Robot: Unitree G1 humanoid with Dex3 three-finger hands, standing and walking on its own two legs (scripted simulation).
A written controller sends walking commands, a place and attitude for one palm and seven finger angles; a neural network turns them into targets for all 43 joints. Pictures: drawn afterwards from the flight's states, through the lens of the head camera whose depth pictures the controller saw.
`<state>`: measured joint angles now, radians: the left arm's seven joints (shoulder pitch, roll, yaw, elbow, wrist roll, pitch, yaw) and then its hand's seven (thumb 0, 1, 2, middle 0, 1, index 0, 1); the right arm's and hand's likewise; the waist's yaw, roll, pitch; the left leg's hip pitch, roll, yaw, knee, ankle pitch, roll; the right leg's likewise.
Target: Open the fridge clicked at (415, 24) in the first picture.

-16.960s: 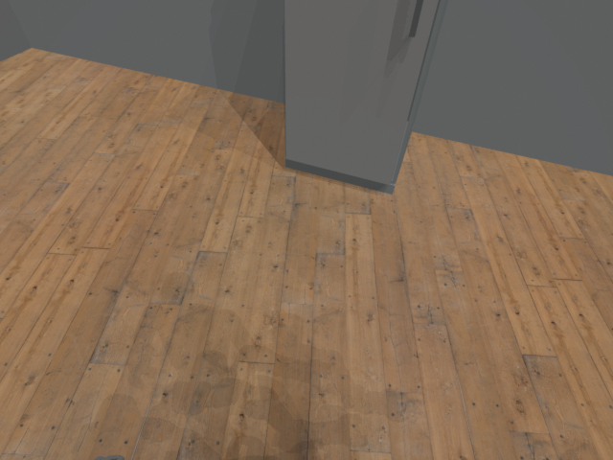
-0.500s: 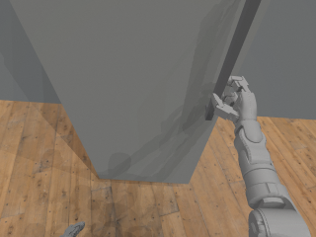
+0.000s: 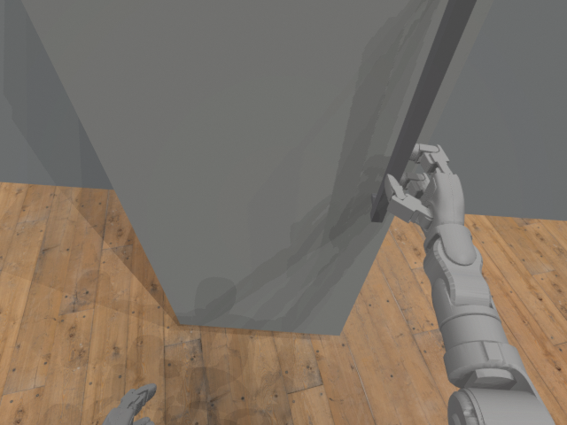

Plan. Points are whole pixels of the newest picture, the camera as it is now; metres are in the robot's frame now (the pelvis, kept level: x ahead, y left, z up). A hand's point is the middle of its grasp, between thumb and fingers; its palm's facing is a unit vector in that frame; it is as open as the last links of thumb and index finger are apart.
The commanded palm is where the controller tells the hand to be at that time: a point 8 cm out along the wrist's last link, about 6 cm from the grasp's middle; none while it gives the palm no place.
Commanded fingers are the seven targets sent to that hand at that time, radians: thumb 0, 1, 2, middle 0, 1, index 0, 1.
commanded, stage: grip the handle and tug to test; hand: right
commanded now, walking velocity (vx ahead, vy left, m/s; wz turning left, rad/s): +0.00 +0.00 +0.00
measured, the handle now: (409, 119) +0.48 -0.12 +0.21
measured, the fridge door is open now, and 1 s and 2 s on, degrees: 0 12 27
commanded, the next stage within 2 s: pull the door a little, standing still in 0.24 s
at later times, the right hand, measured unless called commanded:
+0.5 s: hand (398, 200) +0.41 -0.12 +0.12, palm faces -0.03 +1.00 +0.00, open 6.6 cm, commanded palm +0.36 -0.17 +0.12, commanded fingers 0.00 -0.90 -0.90 0.45 1.40 0.45 1.40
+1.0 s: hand (406, 249) +0.32 -0.12 +0.12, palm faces -0.03 +0.99 -0.13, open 5.8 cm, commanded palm +0.29 -0.18 +0.12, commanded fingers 0.00 -0.90 -0.90 0.45 1.40 0.45 1.40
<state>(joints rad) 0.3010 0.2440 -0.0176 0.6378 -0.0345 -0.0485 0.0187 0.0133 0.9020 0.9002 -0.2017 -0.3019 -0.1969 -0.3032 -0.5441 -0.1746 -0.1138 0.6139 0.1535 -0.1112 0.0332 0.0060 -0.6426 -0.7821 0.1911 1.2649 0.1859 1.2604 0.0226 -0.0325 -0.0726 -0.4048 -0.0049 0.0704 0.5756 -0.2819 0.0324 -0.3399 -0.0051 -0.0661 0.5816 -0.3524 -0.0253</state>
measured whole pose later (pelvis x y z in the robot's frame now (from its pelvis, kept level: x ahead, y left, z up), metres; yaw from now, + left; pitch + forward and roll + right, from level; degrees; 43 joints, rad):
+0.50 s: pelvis +0.02 +0.00 +0.00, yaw +1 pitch +6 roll +1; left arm 0.28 0.23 -0.02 0.61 -0.03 -0.01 0.03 0.01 0.90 0.90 -0.20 -0.30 -0.20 -0.30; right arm -0.39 -0.16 -0.11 0.38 0.15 0.00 0.05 0.01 -0.76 -0.89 0.17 1.18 0.18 1.18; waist 0.02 -0.03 -0.08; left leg -0.34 -0.01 0.06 0.53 -0.29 0.03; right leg -0.27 -0.01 -0.08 0.53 -0.36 -0.03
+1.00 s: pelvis +0.06 +0.00 +0.01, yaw +4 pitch +5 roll +0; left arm 0.26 0.23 -0.02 0.50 -0.02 0.02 0.04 0.02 0.90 0.90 -0.20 -0.30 -0.20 -0.30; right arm 0.30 -0.19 -0.03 -0.33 0.11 0.01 0.00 0.02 -0.90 -0.90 0.23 1.20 0.22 1.22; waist 0.01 -0.04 -0.08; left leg -0.25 -0.02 0.03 0.49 -0.33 0.03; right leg -0.19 0.00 -0.06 0.55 -0.36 -0.02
